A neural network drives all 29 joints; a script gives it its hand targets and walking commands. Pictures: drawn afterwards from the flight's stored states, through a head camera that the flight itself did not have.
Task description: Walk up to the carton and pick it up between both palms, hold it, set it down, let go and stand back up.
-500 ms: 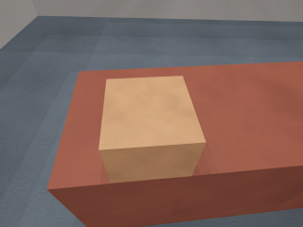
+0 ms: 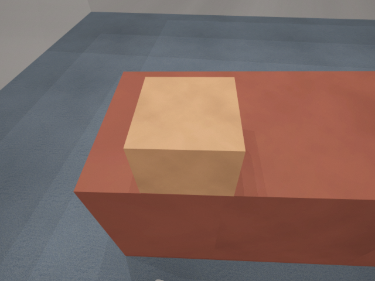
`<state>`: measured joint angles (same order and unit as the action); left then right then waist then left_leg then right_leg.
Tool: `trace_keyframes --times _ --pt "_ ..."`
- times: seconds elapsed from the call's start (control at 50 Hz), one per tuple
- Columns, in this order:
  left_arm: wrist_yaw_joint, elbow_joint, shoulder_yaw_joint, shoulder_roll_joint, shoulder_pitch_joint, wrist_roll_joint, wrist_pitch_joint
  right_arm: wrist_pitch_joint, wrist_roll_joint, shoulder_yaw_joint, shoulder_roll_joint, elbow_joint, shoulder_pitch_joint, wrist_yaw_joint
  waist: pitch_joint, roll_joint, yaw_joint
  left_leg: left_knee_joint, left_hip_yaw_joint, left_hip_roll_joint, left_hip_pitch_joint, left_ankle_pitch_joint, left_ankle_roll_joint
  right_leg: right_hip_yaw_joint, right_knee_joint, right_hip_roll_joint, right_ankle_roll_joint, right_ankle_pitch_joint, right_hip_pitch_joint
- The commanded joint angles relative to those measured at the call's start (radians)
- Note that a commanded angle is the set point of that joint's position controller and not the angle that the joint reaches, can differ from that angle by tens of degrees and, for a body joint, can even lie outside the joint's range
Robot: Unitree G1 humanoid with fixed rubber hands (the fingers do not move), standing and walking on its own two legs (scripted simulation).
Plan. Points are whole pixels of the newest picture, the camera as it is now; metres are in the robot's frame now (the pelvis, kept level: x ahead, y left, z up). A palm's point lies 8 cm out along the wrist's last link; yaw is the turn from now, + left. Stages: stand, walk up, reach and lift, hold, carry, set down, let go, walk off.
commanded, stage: walk up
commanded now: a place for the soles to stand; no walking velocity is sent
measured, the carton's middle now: (187, 134) +0.51 -0.01 -0.01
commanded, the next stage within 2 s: reach and lift in 1.40 s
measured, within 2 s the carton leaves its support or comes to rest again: neither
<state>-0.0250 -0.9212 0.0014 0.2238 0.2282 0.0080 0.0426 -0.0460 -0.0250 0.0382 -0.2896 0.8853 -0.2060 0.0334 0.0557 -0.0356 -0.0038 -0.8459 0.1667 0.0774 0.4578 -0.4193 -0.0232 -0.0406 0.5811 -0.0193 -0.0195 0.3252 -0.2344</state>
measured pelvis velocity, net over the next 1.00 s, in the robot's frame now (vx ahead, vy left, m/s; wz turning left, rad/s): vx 0.02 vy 0.02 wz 0.03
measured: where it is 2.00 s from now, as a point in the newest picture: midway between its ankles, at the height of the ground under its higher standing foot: outside the picture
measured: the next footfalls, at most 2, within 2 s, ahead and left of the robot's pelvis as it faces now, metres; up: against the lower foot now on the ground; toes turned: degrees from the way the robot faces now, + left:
left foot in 0.16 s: +0.03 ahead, +0.14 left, +0.00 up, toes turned +1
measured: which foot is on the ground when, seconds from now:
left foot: up 0.00-0.14, down 0.16-1.00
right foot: down 0.00-1.00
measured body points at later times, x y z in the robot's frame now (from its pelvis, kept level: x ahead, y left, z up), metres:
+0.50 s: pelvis +0.00 +0.02 +0.01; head +0.00 +0.03 +0.46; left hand +0.01 +0.27 -0.15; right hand +0.03 -0.22 -0.14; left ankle -0.01 +0.14 -0.73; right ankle -0.01 -0.10 -0.73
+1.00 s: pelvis +0.02 +0.02 +0.00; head +0.02 +0.02 +0.45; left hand +0.04 +0.27 -0.15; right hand +0.06 -0.22 -0.15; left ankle -0.01 +0.14 -0.73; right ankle -0.01 -0.10 -0.73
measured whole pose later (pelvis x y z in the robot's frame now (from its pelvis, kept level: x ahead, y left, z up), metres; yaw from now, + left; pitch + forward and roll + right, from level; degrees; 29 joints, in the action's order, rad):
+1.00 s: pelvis +0.02 +0.02 +0.00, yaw +2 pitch -2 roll +0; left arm -0.02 -1.01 -0.04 0.23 0.30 0.02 -0.01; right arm 0.02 -0.01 -0.03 -0.22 1.03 -0.27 0.02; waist 0.02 -0.01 0.00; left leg -0.53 0.05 0.03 0.17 -0.33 0.01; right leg -0.07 0.51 -0.05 0.02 0.33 -0.16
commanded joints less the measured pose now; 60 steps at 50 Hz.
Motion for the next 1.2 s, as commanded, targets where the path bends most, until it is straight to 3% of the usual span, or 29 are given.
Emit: trace_keyframes --times 0.0,0.06,0.08,0.12,0.14,0.16,0.18,0.22,0.3,0.4,0.5,0.56,0.78,0.8,0.82,0.84,0.9,0.92,0.96,1.0,1.1,1.16,1.18 --pt "0.007 0.075 0.035 0.150 -0.032 0.005 -0.060 0.031 -0.023 0.000 -0.054 0.020 -0.087 -0.008 0.015 0.176 0.014 0.059 -0.019 -0.053 -0.013 0.014 -0.013 0.219 -0.270 -0.197 -0.076 -0.112 0.037" --pt "0.009 0.055 0.048 0.167 0.044 0.021 -0.058 0.037 -0.025 -0.013 -0.029 -0.002 0.002 -0.014 0.004 0.210 -0.034 0.249 -0.115 -0.063 -0.074 0.000 -0.009 0.225 -0.264 -0.196 -0.100 -0.035 0.084" --pt "0.011 0.045 0.049 0.179 0.058 0.024 -0.052 0.042 -0.025 -0.015 -0.026 -0.005 0.003 -0.015 0.011 0.206 -0.028 0.330 -0.136 -0.059 -0.122 0.037 0.002 0.218 -0.259 -0.196 -0.102 -0.022 0.062" --pt "0.019 0.037 0.036 0.172 0.055 0.018 -0.048 0.058 -0.020 -0.018 -0.039 0.011 -0.040 -0.012 -0.001 0.162 0.007 0.483 -0.087 -0.091 -0.292 0.279 0.038 0.186 -0.220 -0.186 -0.070 -0.143 -0.024" --pt "0.025 0.037 0.023 0.151 0.080 0.010 -0.053 0.066 -0.024 -0.016 -0.055 0.022 -0.088 -0.009 -0.056 0.129 0.016 0.450 -0.032 -0.125 -0.388 0.335 0.060 0.165 -0.199 -0.167 -0.054 -0.166 -0.063" --pt "0.028 0.041 0.012 0.119 0.112 -0.007 -0.059 0.071 -0.018 -0.013 -0.086 0.038 -0.097 -0.009 -0.084 0.077 -0.004 0.389 0.007 -0.149 -0.403 0.326 0.079 0.121 -0.225 -0.114 -0.041 -0.078 -0.082" --pt "0.023 0.031 0.007 0.104 0.084 -0.015 -0.054 0.071 0.000 -0.012 -0.086 0.060 -0.099 -0.015 -0.056 0.049 0.000 0.401 -0.010 -0.141 -0.302 0.226 0.083 0.089 -0.240 -0.071 -0.037 0.029 -0.017" --pt "0.019 0.028 0.018 0.137 0.053 0.003 -0.048 0.073 0.008 -0.028 -0.041 0.077 -0.120 -0.020 0.002 0.073 0.018 0.432 -0.035 -0.122 -0.210 0.114 0.073 0.112 -0.241 -0.079 -0.041 0.083 0.028" --pt "0.017 -0.006 0.013 0.133 0.107 0.013 -0.049 0.072 0.011 -0.033 -0.049 0.078 -0.108 -0.017 0.068 0.009 -0.002 0.464 -0.019 -0.128 -0.136 0.083 0.073 0.107 -0.227 -0.083 -0.049 0.074 0.023" --pt "0.014 -0.024 -0.003 0.106 0.132 0.021 -0.066 0.078 0.015 -0.031 -0.064 0.090 -0.102 -0.017 0.044 -0.039 -0.013 0.519 0.032 -0.170 -0.155 0.143 0.092 0.050 -0.162 -0.046 -0.030 -0.042 0.053" --pt "0.008 -0.042 -0.007 0.119 0.142 0.020 -0.075 0.081 0.010 -0.039 -0.049 0.105 -0.118 -0.018 -0.003 -0.004 -0.008 0.454 -0.021 -0.154 -0.221 0.345 0.087 0.059 -0.166 -0.068 -0.032 -0.169 0.081" --pt "0.006 -0.049 -0.009 0.120 0.142 0.018 -0.073 0.081 0.009 -0.041 -0.049 0.110 -0.127 -0.015 -0.022 0.015 -0.004 0.427 -0.037 -0.150 -0.239 0.398 0.084 0.057 -0.156 -0.076 -0.035 -0.234 0.095" --pt "0.000 -0.071 -0.011 0.126 0.149 0.016 -0.067 0.073 0.008 -0.043 -0.045 0.115 -0.114 -0.011 -0.028 0.033 -0.002 0.386 -0.050 -0.142 -0.243 0.411 0.083 0.050 -0.148 -0.087 -0.035 -0.267 0.108" --pt "0.000 -0.056 -0.011 0.128 0.141 0.014 -0.066 0.072 0.009 -0.045 -0.061 0.112 -0.116 -0.009 -0.010 0.006 -0.001 0.388 -0.063 -0.141 -0.230 0.425 0.079 0.046 -0.137 -0.088 -0.034 -0.278 0.098" --pt "0.001 -0.065 -0.010 0.131 0.132 0.013 -0.064 0.071 0.011 -0.046 -0.051 0.112 -0.113 -0.009 -0.002 0.023 0.000 0.388 -0.067 -0.142 -0.238 0.428 0.079 0.046 -0.135 -0.087 -0.034 -0.275 0.086" --pt "0.000 -0.059 -0.015 0.122 0.134 0.014 -0.065 0.071 0.008 -0.046 -0.054 0.114 -0.107 -0.008 0.001 0.005 -0.002 0.385 -0.051 -0.145 -0.232 0.427 0.081 0.043 -0.141 -0.085 -0.029 -0.261 0.089" --pt "0.001 -0.062 -0.015 0.121 0.125 0.018 -0.062 0.070 0.008 -0.046 -0.053 0.120 -0.118 -0.009 0.002 0.033 0.006 0.401 -0.048 -0.144 -0.230 0.414 0.081 0.026 -0.136 -0.083 -0.030 -0.235 0.094" --pt "0.001 -0.067 -0.015 0.106 0.134 0.014 -0.061 0.070 0.012 -0.040 -0.067 0.114 -0.106 -0.008 0.006 0.004 0.001 0.403 -0.041 -0.145 -0.260 0.424 0.085 0.022 -0.133 -0.083 -0.022 -0.212 0.059" --pt "-0.002 -0.064 -0.013 0.120 0.113 0.015 -0.061 0.069 0.013 -0.042 -0.057 0.118 -0.117 -0.009 0.034 0.031 0.009 0.415 -0.036 -0.152 -0.227 0.412 0.085 0.012 -0.138 -0.076 -0.018 -0.188 0.058" --pt "-0.001 -0.069 -0.014 0.116 0.136 0.014 -0.063 0.069 0.005 -0.044 -0.049 0.121 -0.115 -0.012 0.013 0.058 0.002 0.391 -0.047 -0.141 -0.237 0.422 0.081 0.033 -0.145 -0.089 -0.029 -0.240 0.082" --pt "0.000 -0.059 -0.017 0.129 0.122 0.013 -0.061 0.070 0.014 -0.049 -0.059 0.117 -0.113 -0.009 0.008 0.002 0.005 0.403 -0.038 -0.138 -0.236 0.396 0.084 0.025 -0.143 -0.087 -0.029 -0.210 0.079" --pt "-0.001 -0.065 -0.011 0.136 0.143 0.014 -0.062 0.070 0.008 -0.048 -0.054 0.120 -0.110 -0.011 -0.019 0.049 -0.003 0.386 -0.050 -0.136 -0.245 0.392 0.080 0.024 -0.153 -0.087 -0.025 -0.185 0.105" --pt "-0.001 -0.065 -0.011 0.127 0.131 0.016 -0.059 0.071 0.010 -0.049 -0.055 0.119 -0.124 -0.010 -0.013 0.034 0.012 0.397 -0.042 -0.139 -0.229 0.375 0.079 0.014 -0.152 -0.090 -0.027 -0.180 0.100"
